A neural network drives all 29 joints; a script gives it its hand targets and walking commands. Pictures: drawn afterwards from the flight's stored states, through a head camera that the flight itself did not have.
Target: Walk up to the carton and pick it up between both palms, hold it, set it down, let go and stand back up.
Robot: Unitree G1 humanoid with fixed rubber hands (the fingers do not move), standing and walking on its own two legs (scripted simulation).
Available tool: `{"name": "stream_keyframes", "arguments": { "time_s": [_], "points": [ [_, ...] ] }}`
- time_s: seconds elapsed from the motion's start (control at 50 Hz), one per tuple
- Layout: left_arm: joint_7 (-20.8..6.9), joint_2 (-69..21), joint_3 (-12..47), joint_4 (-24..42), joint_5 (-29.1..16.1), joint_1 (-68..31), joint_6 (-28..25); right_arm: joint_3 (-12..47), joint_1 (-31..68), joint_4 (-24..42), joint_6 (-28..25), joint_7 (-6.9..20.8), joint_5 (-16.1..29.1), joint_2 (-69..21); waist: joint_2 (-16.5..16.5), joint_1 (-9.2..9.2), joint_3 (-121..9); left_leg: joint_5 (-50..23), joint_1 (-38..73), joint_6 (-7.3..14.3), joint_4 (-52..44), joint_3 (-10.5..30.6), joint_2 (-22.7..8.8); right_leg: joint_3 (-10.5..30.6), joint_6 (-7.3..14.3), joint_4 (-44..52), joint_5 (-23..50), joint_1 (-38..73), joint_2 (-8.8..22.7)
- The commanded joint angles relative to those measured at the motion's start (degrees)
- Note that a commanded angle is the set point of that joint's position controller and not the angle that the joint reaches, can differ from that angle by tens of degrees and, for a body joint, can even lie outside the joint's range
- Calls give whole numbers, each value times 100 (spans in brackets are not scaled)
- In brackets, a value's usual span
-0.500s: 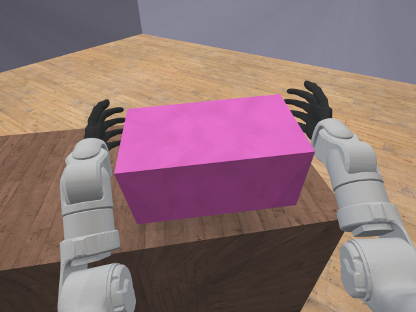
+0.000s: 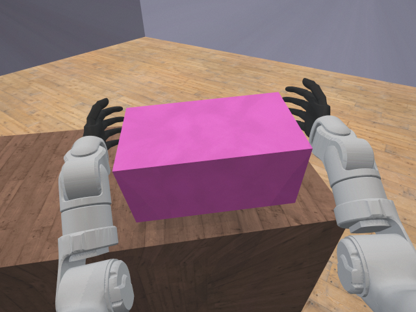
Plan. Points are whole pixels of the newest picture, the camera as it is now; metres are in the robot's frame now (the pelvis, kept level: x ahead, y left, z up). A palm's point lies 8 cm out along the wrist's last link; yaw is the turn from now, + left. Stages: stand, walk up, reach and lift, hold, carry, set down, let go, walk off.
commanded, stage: hold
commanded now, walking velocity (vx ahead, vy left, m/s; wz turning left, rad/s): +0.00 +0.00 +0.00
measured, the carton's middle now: (209, 154) +0.36 +0.00 +0.18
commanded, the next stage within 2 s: none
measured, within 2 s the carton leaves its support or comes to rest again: neither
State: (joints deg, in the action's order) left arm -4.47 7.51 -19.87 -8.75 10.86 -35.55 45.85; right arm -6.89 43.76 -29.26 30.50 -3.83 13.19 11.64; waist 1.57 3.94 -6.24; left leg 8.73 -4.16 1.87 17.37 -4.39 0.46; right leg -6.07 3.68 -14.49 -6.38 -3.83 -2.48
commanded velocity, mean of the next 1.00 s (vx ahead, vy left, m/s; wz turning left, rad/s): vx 0.00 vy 0.00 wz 0.00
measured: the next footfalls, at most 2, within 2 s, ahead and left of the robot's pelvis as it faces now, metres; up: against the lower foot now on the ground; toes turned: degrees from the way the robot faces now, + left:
none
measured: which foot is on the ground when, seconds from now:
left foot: down 0.00-1.00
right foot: down 0.00-1.00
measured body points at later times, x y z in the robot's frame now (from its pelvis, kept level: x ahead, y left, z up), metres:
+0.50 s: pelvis +0.00 +0.00 +0.00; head -0.07 +0.02 +0.44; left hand +0.37 +0.21 +0.22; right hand +0.38 -0.19 +0.24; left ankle +0.02 +0.09 -0.75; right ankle +0.03 -0.07 -0.75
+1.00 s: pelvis +0.00 +0.00 +0.00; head -0.07 +0.02 +0.44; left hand +0.36 +0.21 +0.22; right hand +0.37 -0.19 +0.24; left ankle +0.02 +0.09 -0.75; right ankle +0.03 -0.07 -0.75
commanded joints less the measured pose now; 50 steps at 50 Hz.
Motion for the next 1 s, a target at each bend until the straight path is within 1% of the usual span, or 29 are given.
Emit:
{"name": "stream_keyframes", "arguments": {
  "time_s": [0.0, 0.02, 0.04, 0.08, 0.16, 0.18, 0.24, 0.26, 0.28, 0.32, 0.34, 0.44, 0.48, 0.5, 0.58, 0.6, 0.62, 0.64, 0.68, 0.7, 0.74, 0.76, 0.78, 0.84, 0.9, 0.92, 0.94, 0.96, 0.98],
  "points": [
    [-761, -2097, 2064, 680, -1028, -3974, -334, 1528, 3870, 1314, -264, 824, 647, -2717, -140, 3, -1439, -420, -198, -160, -305, 421, 70, 611, -320, 58, 615, 795, 135],
    [-774, -2150, 2056, 766, -1003, -4047, -338, 1543, 3917, 1259, -273, 823, 618, -2719, -177, -20, -1409, -349, -282, -147, -320, 377, 77, 628, -353, 54, 552, 832, 172],
    [-781, -2120, 2049, 716, -1033, -4027, -343, 1475, 3935, 1246, -279, 821, 620, -2758, -93, 48, -1428, -402, -182, -140, -311, 394, 79, 627, -330, 48, 543, 795, 137],
    [-768, -2239, 2203, 911, -1068, -4131, -359, 1474, 3846, 1205, -300, 841, 628, -2669, -300, 80, -1645, -468, -89, -214, -313, 435, 18, 568, -307, 20, 630, 863, 81],
    [-754, -2170, 2173, 1039, -1062, -3960, -337, 1586, 3936, 1502, -346, 825, 735, -2667, -320, -36, -1755, -787, -123, -223, -234, 435, 49, 602, -326, -41, 934, 1022, 130],
    [-772, -2180, 2148, 1061, -1061, -4010, -343, 1556, 3796, 1442, -323, 812, 692, -2639, -200, 49, -1728, -896, -61, -241, -258, 429, 28, 618, -319, 1, 1036, 1018, 142],
    [-793, -2174, 2087, 912, -957, -4000, -319, 1432, 3631, 1174, -277, 832, 615, -2520, -350, 162, -1265, -461, -120, -268, -348, 437, -2, 601, -301, 88, 541, 765, 125],
    [-794, -2212, 2119, 889, -967, -3978, -330, 1417, 3785, 1268, -307, 848, 590, -2574, -343, 115, -1397, -329, -170, -236, -339, 460, 14, 555, -287, 69, 463, 819, 109],
    [-780, -2178, 2153, 1036, -1056, -4006, -355, 1444, 3768, 1316, -319, 883, 668, -2533, -444, 124, -1587, -573, -132, -280, -298, 405, -1, 579, -254, 23, 610, 827, 60],
    [-722, -2137, 2187, 1183, -1096, -4016, -339, 1604, 3881, 1506, -354, 883, 751, -2605, -297, -15, -1746, -799, -58, -228, -234, 401, 4, 586, -296, 14, 903, 912, 92],
    [-709, -2129, 2096, 1005, -1025, -3948, -331, 1579, 3826, 1392, -330, 870, 728, -2642, -135, -9, -1643, -778, -59, -199, -243, 414, 30, 593, -299, 16, 896, 977, 93],
    [-711, -2157, 2093, 883, -981, -4093, -349, 1515, 3924, 1347, -365, 919, 616, -2639, -203, -71, -1569, -498, -178, -184, -303, 409, -11, 566, -303, 18, 592, 834, 127],
    [-701, -2189, 2190, 1108, -1071, -4022, -337, 1604, 3892, 1454, -386, 875, 714, -2673, -176, -38, -1828, -815, -17, -211, -223, 381, 37, 580, -339, -13, 969, 990, 110],
    [-711, -2141, 2127, 947, -1041, -3893, -323, 1563, 3835, 1475, -367, 862, 670, -2624, -102, -29, -1681, -840, 7, -207, -246, 407, 65, 561, -307, -6, 980, 956, 100],
    [-751, -2189, 2166, 1070, -1038, -3972, -331, 1506, 3769, 1366, -393, 867, 640, -2615, -277, 79, -1616, -627, -1, -257, -273, 409, 9, 610, -302, 26, 770, 929, 109],
    [-751, -2246, 2234, 1096, -1077, -3881, -319, 1494, 3716, 1377, -397, 869, 625, -2574, -217, 41, -1549, -736, 28, -271, -279, 414, -11, 548, -330, 18, 824, 870, 102],
    [-737, -2223, 2242, 1133, -1049, -3885, -302, 1512, 3705, 1405, -376, 871, 650, -2551, -321, 121, -1582, -928, 108, -307, -244, 428, -7, 579, -312, 9, 937, 843, 73],
    [-737, -2158, 2251, 1090, -1057, -3766, -298, 1515, 3607, 1415, -382, 889, 694, -2566, -374, 102, -1727, -950, 183, -308, -203, 446, -7, 576, -308, 6, 1021, 841, 95],
    [-730, -2254, 2318, 1399, -1048, -3810, -290, 1502, 3581, 1545, -402, 892, 702, -2431, -403, 99, -1822, -1080, 240, -366, -210, 531, -81, 535, -315, 12, 994, 889, 71],
    [-716, -2159, 2243, 1231, -1043, -3882, -280, 1537, 3579, 1434, -373, 883, 707, -2550, -326, 151, -1680, -1006, 166, -294, -215, 409, 8, 526, -291, 47, 974, 904, 69],
    [-718, -2158, 2200, 1378, -1032, -3733, -272, 1663, 3568, 1654, -363, 866, 740, -2585, -300, -9, -1649, -1174, 44, -281, -188, 427, 20, 588, -304, -29, 1289, 1084, 105],
    [-695, -2148, 2205, 1496, -1031, -3669, -269, 1697, 3604, 1801, -368, 848, 815, -2651, -240, 19, -1748, -1374, 191, -281, -154, 461, 43, 573, -321, -44, 1462, 1091, 73],
    [-705, -2047, 2145, 1285, -989, -3708, -236, 1695, 3618, 1626, -329, 838, 807, -2585, -210, -8, -1614, -1155, 87, -273, -204, 400, 62, 585, -340, -29, 1349, 1116, 123],
    [-714, -2186, 2223, 1424, -926, -3640, -219, 1692, 3449, 1687, -344, 837, 758, -2526, -275, 18, -1632, -1151, 159, -283, -215, 476, -7, 584, -301, 11, 1148, 985, 80],
    [-716, -2114, 2211, 1530, -991, -3637, -247, 1721, 3517, 1823, -352, 836, 755, -2518, -145, 29, -1754, -1206, 175, -283, -180, 428, -8, 577, -304, -26, 1205, 1012, 75],
    [-723, -2132, 2267, 1508, -993, -3718, -251, 1729, 3666, 1889, -344, 818, 772, -2588, -275, -35, -1713, -1057, 113, -245, -230, 399, 41, 587, -335, -15, 1184, 949, 85],
    [-716, -2109, 2177, 1334, -951, -3667, -246, 1707, 3521, 1685, -320, 826, 744, -2598, -297, 36, -1572, -967, 109, -270, -229, 400, 49, 602, -295, 28, 1092, 944, 113],
    [-717, -2107, 2201, 1422, -931, -3650, -232, 1654, 3541, 1682, -309, 841, 711, -2609, -333, -42, -1569, -878, 38, -245, -265, 381, 35, 577, -323, 18, 1007, 973, 99],
    [-730, -2138, 2185, 1398, -981, -3736, -244, 1636, 3474, 1608, -315, 846, 644, -2613, -253, 12, -1455, -812, -21, -283, -289, 380, 30, 596, -293, 34, 929, 986, 97]
  ]
}}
